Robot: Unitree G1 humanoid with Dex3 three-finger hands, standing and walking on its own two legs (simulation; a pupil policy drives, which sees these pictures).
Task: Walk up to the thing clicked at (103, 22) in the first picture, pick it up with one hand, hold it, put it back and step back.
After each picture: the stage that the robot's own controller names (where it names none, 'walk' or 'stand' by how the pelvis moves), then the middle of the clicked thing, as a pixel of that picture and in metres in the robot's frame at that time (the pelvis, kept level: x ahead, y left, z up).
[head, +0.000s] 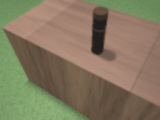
stand; (98, 33) +0.66 -0.06 -0.01
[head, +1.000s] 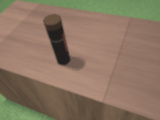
walk; (58, 42) +0.56 +0.16 +0.01
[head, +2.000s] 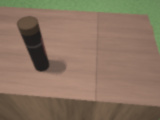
rise first; (35, 47) +0.49 +0.22 +0.02
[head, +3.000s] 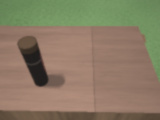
stand; (35, 64) +0.47 +0.23 -0.01
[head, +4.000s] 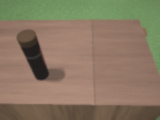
stand; (35, 58) +0.49 +0.23 -0.01
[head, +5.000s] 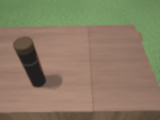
stand; (32, 65) +0.46 +0.24 -0.01
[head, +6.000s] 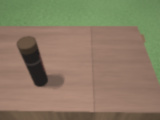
stand; (34, 64) +0.47 +0.23 -0.01
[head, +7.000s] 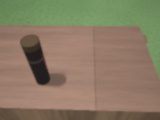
stand; (37, 62) +0.48 +0.22 -0.01
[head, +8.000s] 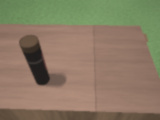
stand; (36, 63) +0.47 +0.22 -0.01
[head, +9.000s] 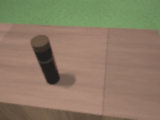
rise first; (47, 62) +0.48 +0.21 -0.01
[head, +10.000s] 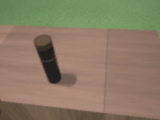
go down; (49, 61) +0.49 +0.20 -0.01
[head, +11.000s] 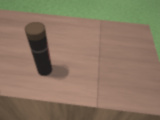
go down; (40, 52) +0.50 +0.19 +0.01
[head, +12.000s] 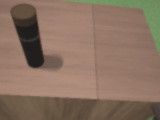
go down; (30, 41) +0.49 +0.18 +0.05
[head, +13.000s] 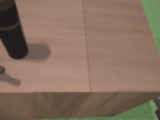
close in; (9, 28) +0.48 +0.20 +0.07
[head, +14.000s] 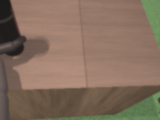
close; (3, 22) +0.50 +0.20 +0.09
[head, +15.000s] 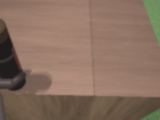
lift; (5, 60) +0.39 +0.23 +0.08
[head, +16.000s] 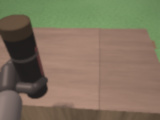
lift; (27, 63) +0.32 +0.17 +0.19
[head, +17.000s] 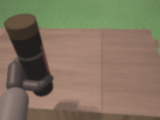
hold; (34, 61) +0.33 +0.16 +0.18
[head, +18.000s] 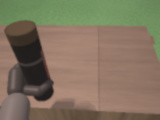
hold; (34, 66) +0.33 +0.16 +0.15
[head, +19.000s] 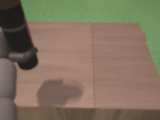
crouch; (17, 34) +0.42 +0.20 +0.19
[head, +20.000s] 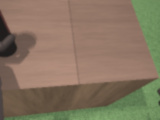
lower; out of the picture +0.52 +0.20 +0.07
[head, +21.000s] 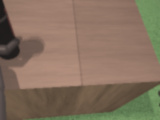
lower; out of the picture +0.50 +0.20 +0.09
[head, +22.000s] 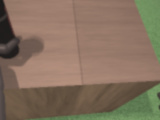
lower; out of the picture +0.50 +0.20 +0.09
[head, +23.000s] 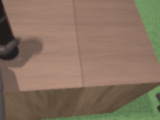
lower; out of the picture +0.50 +0.20 +0.09
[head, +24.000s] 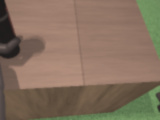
loosen; out of the picture +0.50 +0.20 +0.09
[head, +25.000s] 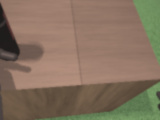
withdraw; out of the picture +0.49 +0.20 +0.09
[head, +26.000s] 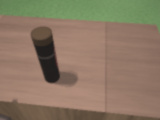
sink last; (47, 58) +0.46 +0.18 +0.04
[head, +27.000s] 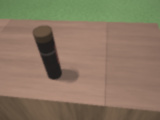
stand; (49, 55) +0.49 +0.19 +0.04
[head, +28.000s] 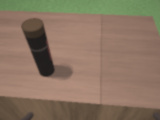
stand; (40, 51) +0.47 +0.19 +0.05
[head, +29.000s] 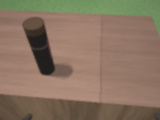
stand; (41, 50) +0.48 +0.19 +0.05
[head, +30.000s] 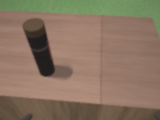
stand; (41, 51) +0.48 +0.19 +0.05
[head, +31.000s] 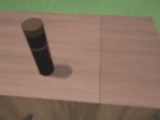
stand; (40, 50) +0.48 +0.19 +0.05
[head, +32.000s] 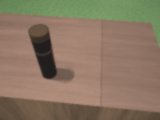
stand; (44, 55) +0.47 +0.19 +0.02
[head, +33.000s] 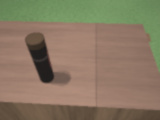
walk; (41, 60) +0.48 +0.20 -0.01
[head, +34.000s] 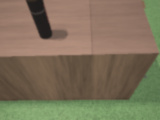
walk; (39, 15) +0.67 +0.22 +0.01
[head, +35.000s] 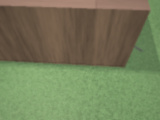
walk; out of the picture +1.01 +0.17 +0.02
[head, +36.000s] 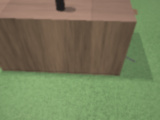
stand; out of the picture +1.12 +0.20 -0.01
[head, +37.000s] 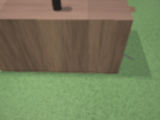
stand; out of the picture +1.12 +0.21 -0.01
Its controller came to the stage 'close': yes
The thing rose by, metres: 0.21
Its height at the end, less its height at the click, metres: +0.00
